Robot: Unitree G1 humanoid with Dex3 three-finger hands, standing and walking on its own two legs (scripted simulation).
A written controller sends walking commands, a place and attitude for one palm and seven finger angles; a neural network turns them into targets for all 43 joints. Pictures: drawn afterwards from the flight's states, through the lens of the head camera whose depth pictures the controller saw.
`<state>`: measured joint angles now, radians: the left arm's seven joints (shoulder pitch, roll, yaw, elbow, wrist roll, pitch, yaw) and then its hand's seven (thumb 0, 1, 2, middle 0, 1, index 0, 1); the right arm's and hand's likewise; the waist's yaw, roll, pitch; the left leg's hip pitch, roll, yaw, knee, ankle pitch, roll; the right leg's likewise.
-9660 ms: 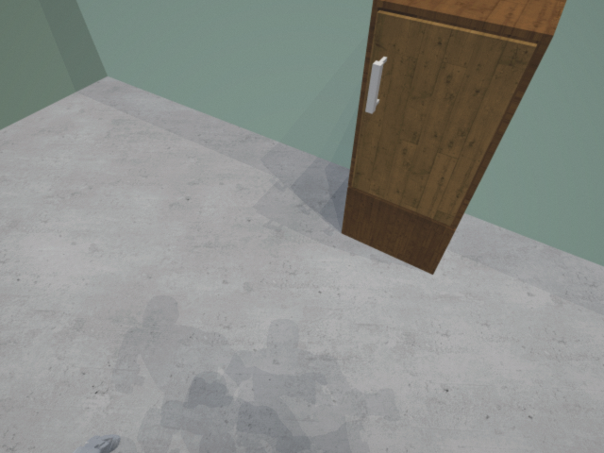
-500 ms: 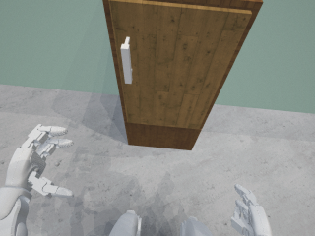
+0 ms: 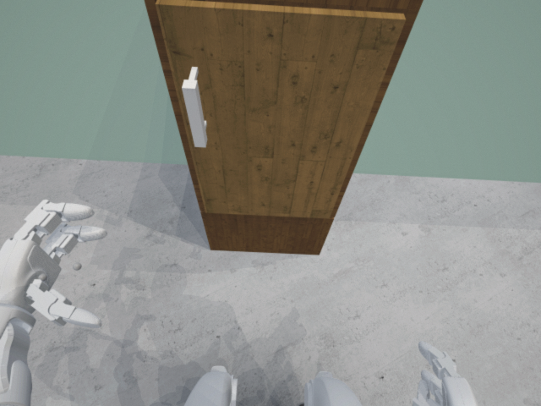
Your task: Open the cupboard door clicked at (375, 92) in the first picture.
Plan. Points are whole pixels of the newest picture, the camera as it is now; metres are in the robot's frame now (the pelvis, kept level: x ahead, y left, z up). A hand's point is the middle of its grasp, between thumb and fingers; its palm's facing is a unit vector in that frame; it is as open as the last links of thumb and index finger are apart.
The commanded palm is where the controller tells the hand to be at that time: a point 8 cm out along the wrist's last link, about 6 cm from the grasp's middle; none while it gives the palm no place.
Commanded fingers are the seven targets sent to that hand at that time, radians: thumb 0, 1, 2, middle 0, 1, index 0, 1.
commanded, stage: raise the hand with hooked fingers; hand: left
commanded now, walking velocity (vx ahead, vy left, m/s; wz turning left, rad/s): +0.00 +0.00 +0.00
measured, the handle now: (197, 108) +0.60 +0.16 +0.04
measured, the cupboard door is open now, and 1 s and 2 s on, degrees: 0 0 0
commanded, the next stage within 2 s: move the hooked fingers beside the handle in 0.28 s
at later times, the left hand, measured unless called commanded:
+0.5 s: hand (78, 264) +0.29 +0.27 +0.04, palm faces +0.01 -1.00 -0.03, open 14.0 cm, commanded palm +0.28 +0.32 +0.05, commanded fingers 0.00 -0.50 0.30 -0.30 -1.20 -0.30 -1.20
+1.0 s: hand (112, 207) +0.38 +0.25 +0.04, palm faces -0.01 -1.00 -0.02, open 14.0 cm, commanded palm +0.37 +0.30 +0.05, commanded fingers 0.00 -0.50 0.30 -0.30 -1.20 -0.30 -1.20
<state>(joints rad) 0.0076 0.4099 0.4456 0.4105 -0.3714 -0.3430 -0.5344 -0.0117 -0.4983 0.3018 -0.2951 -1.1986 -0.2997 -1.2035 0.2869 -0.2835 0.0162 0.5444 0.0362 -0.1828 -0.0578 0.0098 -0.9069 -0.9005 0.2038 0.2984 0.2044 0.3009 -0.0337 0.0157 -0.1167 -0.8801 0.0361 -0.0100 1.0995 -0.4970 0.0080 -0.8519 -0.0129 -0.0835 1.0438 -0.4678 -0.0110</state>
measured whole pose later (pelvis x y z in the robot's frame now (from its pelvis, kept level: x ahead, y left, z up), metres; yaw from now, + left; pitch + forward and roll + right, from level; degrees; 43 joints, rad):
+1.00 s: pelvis +0.00 +0.00 +0.00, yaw -1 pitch +19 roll -2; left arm -0.38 0.45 0.44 0.73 -0.26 -0.36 -0.47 -0.01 -0.50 0.30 -0.30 -1.20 -0.30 -1.20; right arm 0.31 -0.27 0.03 0.59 0.03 -0.10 -0.05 0.01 -0.91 -0.90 0.20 0.30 0.20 0.30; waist -0.07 0.01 -0.12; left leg -0.94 0.04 0.00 1.12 -0.50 0.01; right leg -0.92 -0.01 -0.07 1.06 -0.46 0.00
